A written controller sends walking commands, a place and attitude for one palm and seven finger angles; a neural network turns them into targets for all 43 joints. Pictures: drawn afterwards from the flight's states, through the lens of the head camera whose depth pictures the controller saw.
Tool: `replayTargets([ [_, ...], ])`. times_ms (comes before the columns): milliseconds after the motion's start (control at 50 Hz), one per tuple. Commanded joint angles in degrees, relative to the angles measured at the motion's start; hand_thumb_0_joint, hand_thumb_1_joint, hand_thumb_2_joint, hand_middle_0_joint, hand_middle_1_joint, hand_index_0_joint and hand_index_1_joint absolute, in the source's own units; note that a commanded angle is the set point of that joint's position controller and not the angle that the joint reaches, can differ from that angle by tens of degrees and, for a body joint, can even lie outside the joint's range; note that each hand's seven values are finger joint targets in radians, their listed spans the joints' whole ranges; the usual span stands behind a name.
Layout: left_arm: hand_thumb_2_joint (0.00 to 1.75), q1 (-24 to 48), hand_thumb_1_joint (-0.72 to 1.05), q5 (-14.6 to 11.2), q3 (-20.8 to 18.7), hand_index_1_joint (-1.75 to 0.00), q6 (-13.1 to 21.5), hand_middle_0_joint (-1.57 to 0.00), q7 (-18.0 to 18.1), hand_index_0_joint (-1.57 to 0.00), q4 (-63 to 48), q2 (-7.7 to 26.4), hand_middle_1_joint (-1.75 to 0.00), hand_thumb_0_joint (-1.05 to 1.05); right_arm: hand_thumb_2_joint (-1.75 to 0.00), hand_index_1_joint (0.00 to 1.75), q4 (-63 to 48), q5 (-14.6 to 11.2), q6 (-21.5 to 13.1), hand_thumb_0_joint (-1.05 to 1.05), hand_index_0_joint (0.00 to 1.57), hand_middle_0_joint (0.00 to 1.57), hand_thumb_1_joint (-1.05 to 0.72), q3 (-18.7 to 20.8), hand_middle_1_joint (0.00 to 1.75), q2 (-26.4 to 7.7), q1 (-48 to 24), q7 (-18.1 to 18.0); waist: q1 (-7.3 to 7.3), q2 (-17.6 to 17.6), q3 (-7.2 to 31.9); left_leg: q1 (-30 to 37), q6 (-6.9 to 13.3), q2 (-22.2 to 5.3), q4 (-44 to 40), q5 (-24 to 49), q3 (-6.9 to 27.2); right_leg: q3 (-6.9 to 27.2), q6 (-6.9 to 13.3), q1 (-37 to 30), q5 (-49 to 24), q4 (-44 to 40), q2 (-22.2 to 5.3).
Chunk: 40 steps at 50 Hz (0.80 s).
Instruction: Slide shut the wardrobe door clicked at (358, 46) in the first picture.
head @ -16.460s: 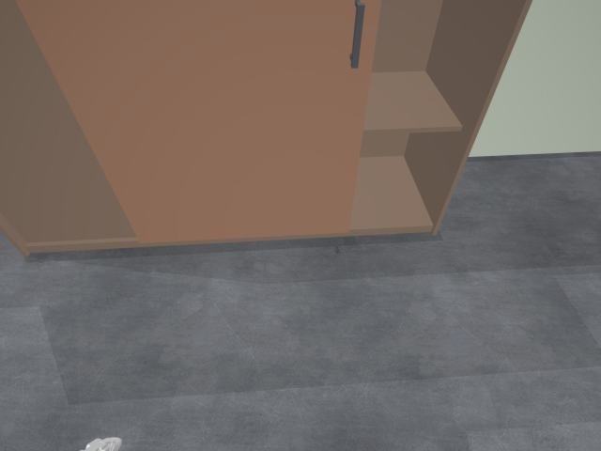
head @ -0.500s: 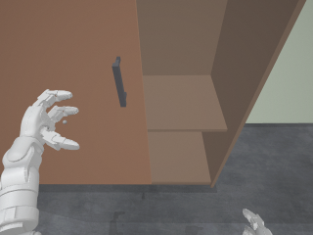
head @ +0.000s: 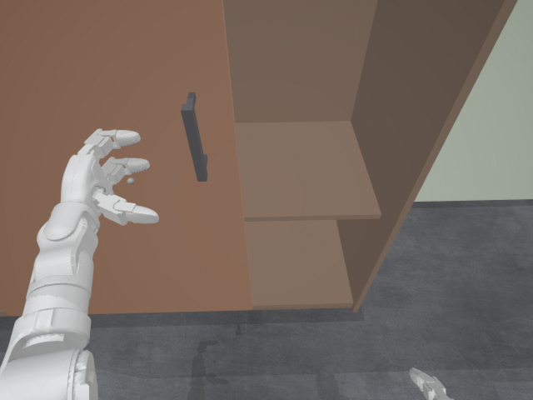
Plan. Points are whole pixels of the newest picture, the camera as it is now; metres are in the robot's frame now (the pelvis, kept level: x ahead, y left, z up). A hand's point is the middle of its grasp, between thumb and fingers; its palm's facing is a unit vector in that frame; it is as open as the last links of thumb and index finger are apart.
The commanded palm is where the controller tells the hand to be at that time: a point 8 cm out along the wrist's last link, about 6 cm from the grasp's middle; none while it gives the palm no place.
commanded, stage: move the hooked fingers beside the handle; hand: left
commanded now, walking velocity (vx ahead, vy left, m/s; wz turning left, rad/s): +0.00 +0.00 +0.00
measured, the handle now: (197, 139) +0.52 +0.13 +0.12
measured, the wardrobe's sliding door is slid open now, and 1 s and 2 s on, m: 0.38 0.38 0.38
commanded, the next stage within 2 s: feel for the door with the fingertips in 1.22 s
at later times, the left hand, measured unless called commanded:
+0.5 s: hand (162, 154) +0.46 +0.18 +0.13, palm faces +0.05 -1.00 -0.01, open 14.0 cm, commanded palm +0.42 +0.23 +0.13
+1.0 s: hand (162, 163) +0.44 +0.18 +0.13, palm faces +0.06 -1.00 +0.00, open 14.0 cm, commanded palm +0.41 +0.23 +0.12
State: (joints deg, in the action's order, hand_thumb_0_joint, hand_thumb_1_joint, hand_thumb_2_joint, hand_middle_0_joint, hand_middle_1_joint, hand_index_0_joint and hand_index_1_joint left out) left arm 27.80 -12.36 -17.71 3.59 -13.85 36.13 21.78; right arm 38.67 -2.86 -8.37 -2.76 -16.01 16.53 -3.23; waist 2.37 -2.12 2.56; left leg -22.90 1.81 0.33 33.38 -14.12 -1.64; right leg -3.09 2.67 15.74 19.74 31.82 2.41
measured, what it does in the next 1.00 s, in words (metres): stands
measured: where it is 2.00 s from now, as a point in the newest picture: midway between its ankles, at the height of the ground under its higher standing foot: outside the picture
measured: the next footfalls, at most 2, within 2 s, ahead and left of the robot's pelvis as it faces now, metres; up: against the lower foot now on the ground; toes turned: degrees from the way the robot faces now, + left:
none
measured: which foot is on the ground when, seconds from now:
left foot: down 0.00-1.00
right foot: down 0.00-1.00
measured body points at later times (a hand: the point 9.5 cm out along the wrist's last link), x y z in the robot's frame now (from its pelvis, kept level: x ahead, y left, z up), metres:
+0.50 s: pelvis +0.00 +0.00 +0.00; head +0.04 +0.00 +0.44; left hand +0.45 +0.23 +0.14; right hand +0.05 -0.26 -0.12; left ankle +0.03 +0.10 -0.73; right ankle -0.04 -0.09 -0.73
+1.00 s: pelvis +0.00 +0.00 -0.01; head +0.02 -0.01 +0.44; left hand +0.43 +0.23 +0.14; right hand +0.09 -0.26 -0.12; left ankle +0.03 +0.10 -0.73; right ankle -0.04 -0.09 -0.73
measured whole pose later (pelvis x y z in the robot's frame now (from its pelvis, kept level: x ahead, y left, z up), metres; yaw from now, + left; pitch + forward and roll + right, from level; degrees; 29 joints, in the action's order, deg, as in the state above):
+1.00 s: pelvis +0.00 +0.00 -0.01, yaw -1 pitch +6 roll -1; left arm 38.6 -9.4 -16.1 9.2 -7.8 49.0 19.4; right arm 38.8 -2.4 -4.2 -1.8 -16.1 17.5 -0.9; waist 3.9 -1.9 3.7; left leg -27.0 1.8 -0.1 36.3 -15.1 -1.9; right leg -2.8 2.7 20.0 20.7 34.8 2.7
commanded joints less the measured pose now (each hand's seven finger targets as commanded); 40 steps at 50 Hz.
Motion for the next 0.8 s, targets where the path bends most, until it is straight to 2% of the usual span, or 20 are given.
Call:
replayTargets([
  [0, 0.3, 26.1, -0.5, -1.1, -2.6, -1.2, 4.4, -0.3, 0.2, -0.3, -8.3, 13.4, -1.2, 0.0, -0.9, 0.3, -6.2, 0.0, -1.8, 0.0, 0.2, 0.2, -0.9, 3.2, 0.3, -8.2, 0.2, -0.5, 1.08, 0.6, 13.7, 13.9, 1.3, -0.5, -1.5, 11.0, 3.7, 2.8, -1.5, 4.6, -18.7, -4.6, -1.1],
  [20, 0.3, 26.9, -0.5, -0.7, -3.2, -1.2, 4.5, -0.3, 0.4, -0.3, -7.1, 14.7, -1.2, 0.0, -0.9, 0.3, -5.9, 0.0, -1.6, 0.0, 0.2, 0.2, -0.9, 3.2, 0.3, -8.5, 0.5, -0.5, 1.15, 2.6, 13.8, 13.1, 1.5, -0.4, -1.2, 10.9, 3.5, 3.0, -1.6, 4.4, -19.1, -4.6, -1.1],
  [60, 0.3, 28.7, -0.5, -0.3, -1.6, -1.2, 4.9, -0.3, 0.6, -0.3, -7.0, 13.0, -1.2, 0.0, -0.9, 0.3, -6.1, 0.1, -1.4, 0.0, 0.2, 0.2, -0.9, 3.3, 0.3, -8.3, 1.0, -0.2, 1.07, -1.7, 15.4, 14.3, 1.2, -0.3, -1.1, 11.5, 3.6, 2.9, -1.3, 4.8, -19.0, -4.0, -1.2],
  [100, 0.3, 31.9, -0.5, 0.3, -1.3, -1.2, 5.5, -0.3, 1.2, -0.3, -5.8, 13.5, -1.2, 0.0, -0.9, 0.3, -5.5, 0.2, -1.0, 0.0, 0.2, 0.2, -0.9, 3.4, 0.3, -8.5, 1.8, -0.1, 1.82, -1.5, 16.0, 15.0, 1.0, -0.5, -0.8, 11.9, 4.3, 2.7, -1.2, 6.1, -18.4, -3.7, -1.0],
  [120, 0.3, 32.3, -0.5, 0.5, -2.2, -1.2, 5.7, -0.3, 1.6, -0.3, -4.6, 14.4, -1.2, 0.0, -0.9, 0.3, -5.4, 0.3, -0.9, 0.0, 0.2, 0.2, -0.9, 3.5, 0.3, -8.7, 2.3, 0.0, 1.74, 0.7, 16.0, 14.3, 1.3, -0.5, -0.4, 11.8, 4.1, 2.8, -1.3, 6.1, -18.4, -3.7, -0.8],
  [140, 0.3, 33.9, -0.5, 0.5, -1.5, -1.2, 6.0, -0.3, 1.8, -0.3, -3.5, 13.7, -1.2, 0.0, -0.9, 0.3, -5.2, 0.3, -0.7, 0.0, 0.2, 0.2, -0.9, 3.5, 0.3, -8.6, 2.5, 0.0, 2.34, -0.1, 15.7, 13.9, 1.2, -0.5, -0.6, 11.0, 3.9, 2.9, -1.4, 6.4, -17.9, -3.9, -0.9],
  [220, 0.3, 35.5, -0.5, 1.5, -3.0, -1.2, 7.6, -0.3, 3.0, -0.3, -2.3, 15.3, -1.2, 0.0, -0.9, 0.3, -4.8, 0.7, -0.3, 0.0, 0.2, 0.2, -0.9, 3.8, 0.3, -8.9, 4.0, 0.6, 1.61, -1.6, 19.4, 15.5, 1.0, -0.5, 0.4, 14.4, 3.9, 3.0, -1.2, 5.9, -20.4, -2.6, -0.6],
  [260, 0.3, 35.1, -0.5, 1.5, -2.1, -1.2, 7.8, -0.3, 3.4, -0.3, -0.7, 13.7, -1.2, 0.0, -0.9, 0.3, -4.8, 0.7, 0.0, 0.0, 0.2, 0.2, -0.9, 4.0, 0.3, -8.7, 4.6, 1.0, 1.89, -1.1, 19.3, 15.2, 0.9, -0.6, 0.5, 14.8, 4.0, 2.7, -1.2, 5.9, -20.9, -2.4, -0.6],
  [320, 0.3, 36.3, -0.5, 2.2, -3.6, -1.2, 8.1, -0.3, 4.0, -0.3, 2.7, 15.5, -1.2, 0.0, -0.9, 0.3, -4.5, 0.8, 0.7, 0.0, 0.2, 0.2, -0.9, 4.0, 0.3, -9.1, 5.3, 1.2, 1.99, 1.2, 17.5, 12.4, 1.2, -0.6, 0.7, 13.2, 3.5, 2.9, -1.3, 6.6, -20.3, -2.4, -0.4],
  [380, 0.3, 39.3, -0.5, 2.5, -2.1, -1.2, 9.0, -0.3, 4.6, -0.3, 1.7, 13.6, -1.2, 0.0, -0.9, 0.3, -4.5, 1.0, 1.0, 0.0, 0.2, 0.2, -0.9, 4.3, 0.3, -8.8, 5.8, 1.7, 2.68, -1.9, 19.3, 14.3, 1.0, -0.6, 1.1, 14.5, 3.6, 2.8, -1.2, 7.4, -20.9, -1.8, -0.4],
  [420, 0.3, 36.7, -0.5, 2.7, -3.3, -1.2, 9.2, -0.3, 5.0, -0.3, 3.7, 14.8, -1.2, 0.0, -0.9, 0.3, -4.6, 1.0, 1.4, 0.0, 0.2, 0.2, -0.9, 4.5, 0.3, -9.2, 6.4, 1.9, 1.83, 0.6, 19.6, 13.5, 1.1, -0.7, 1.4, 15.5, 3.6, 2.8, -1.1, 6.9, -21.6, -1.7, -0.1],
  [460, 0.3, 34.3, -0.5, 2.8, -4.8, -1.2, 9.4, -0.3, 5.0, -0.3, 2.8, 15.6, -1.2, 0.0, -0.9, 0.3, -5.0, 1.1, 1.8, 0.0, 0.2, 0.2, -0.9, 4.6, 0.3, -9.0, 6.6, 2.1, 1.34, -0.4, 20.6, 13.4, 1.1, -0.7, 1.4, 16.3, 3.2, 3.0, -1.2, 5.5, -23.4, -1.2, -0.2],
  [500, 0.3, 34.0, -0.5, 2.7, -3.7, -1.2, 9.5, -0.3, 4.9, -0.3, 1.2, 14.4, -1.2, 0.0, -0.9, 0.3, -5.7, 1.0, 2.1, 0.0, 0.2, 0.2, -0.9, 4.5, 0.3, -8.8, 6.0, 2.2, 1.48, -0.5, 19.9, 12.8, 1.1, -0.7, 1.3, 15.6, 2.8, 3.1, -1.3, 5.4, -23.2, -1.3, -0.2],
  [520, 0.3, 32.3, -0.5, 2.9, -4.6, -1.2, 9.4, -0.3, 5.0, -0.3, 1.7, 15.5, -1.2, 0.0, -0.9, 0.3, -5.8, 1.0, 2.4, 0.0, 0.2, 0.2, -0.9, 4.6, 0.3, -9.1, 6.1, 2.3, 1.02, 1.3, 19.6, 11.8, 1.3, -0.6, 1.5, 15.7, 2.8, 3.1, -1.2, 4.9, -23.6, -1.2, -0.1],
  [540, 0.3, 33.0, -0.5, 2.7, -3.9, -1.2, 9.4, -0.3, 5.0, -0.3, 0.3, 14.5, -1.2, 0.0, -0.9, 0.3, -6.1, 0.9, 2.5, 0.0, 0.2, 0.2, -0.9, 4.6, 0.3, -8.7, 5.9, 2.3, 1.48, -0.1, 19.3, 11.7, 1.4, -0.5, 1.3, 15.5, 2.4, 3.3, -1.4, 4.6, -24.2, -1.2, -0.2],
  [620, 0.3, 32.2, -0.5, 2.3, -4.3, -1.2, 9.5, -0.3, 5.1, -0.3, -3.6, 15.3, -1.2, 0.0, -0.9, 0.3, -6.7, 0.8, 2.8, 0.0, 0.2, 0.2, -0.9, 4.7, 0.3, -8.9, 5.1, 2.1, 1.1, -0.5, 20.0, 12.6, 1.5, -0.5, 1.4, 15.5, 2.2, 3.6, -1.4, 4.2, -24.5, -1.5, -0.2],
  [640, 0.3, 33.3, -0.5, 2.1, -3.7, -1.2, 9.5, -0.3, 5.1, -0.3, -4.4, 14.3, -1.2, 0.0, -0.9, 0.3, -6.4, 0.8, 2.8, 0.0, 0.2, 0.2, -0.9, 4.6, 0.3, -8.5, 5.1, 2.0, 1.83, -1.6, 19.6, 13.1, 1.5, -0.5, 1.3, 15.0, 2.1, 3.6, -1.5, 4.6, -24.3, -1.7, -0.2],
  [720, 0.3, 34.6, -0.5, 2.0, -2.0, -1.2, 9.4, -0.3, 4.9, -0.3, -4.2, 12.8, -1.2, 0.0, -0.9, 0.3, -5.9, 0.6, 2.7, 0.0, 0.2, 0.2, -0.9, 4.5, 0.3, -8.5, 4.4, 1.6, 2.49, -0.4, 17.9, 13.4, 1.6, -0.6, 1.3, 13.3, 2.4, 3.5, -1.6, 6.3, -22.1, -2.3, -0.2],
  [740, 0.3, 34.9, -0.5, 2.0, -1.0, -1.2, 9.3, -0.3, 4.9, -0.3, -3.8, 11.9, -1.2, 0.0, -0.9, 0.3, -5.7, 0.5, 2.6, 0.0, 0.2, 0.2, -0.9, 4.4, 0.3, -8.3, 4.3, 1.6, 2.61, -2.0, 17.2, 13.5, 1.4, -0.6, 1.0, 12.2, 2.7, 3.3, -1.4, 6.9, -20.5, -2.4, -0.3],
  [780, 0.3, 36.7, -0.5, 1.6, 0.3, -1.2, 9.5, -0.3, 5.1, -0.3, -4.6, 10.3, -1.2, 0.0, -0.9, 0.3, -5.5, 0.4, 2.2, 0.0, 0.2, 0.2, -0.9, 4.5, 0.3, -8.2, 4.0, 1.5, 3.04, -1.2, 18.3, 14.9, 1.3, -0.7, 0.9, 11.9, 3.1, 3.1, -1.4, 7.5, -19.6, -2.6, -0.2],
])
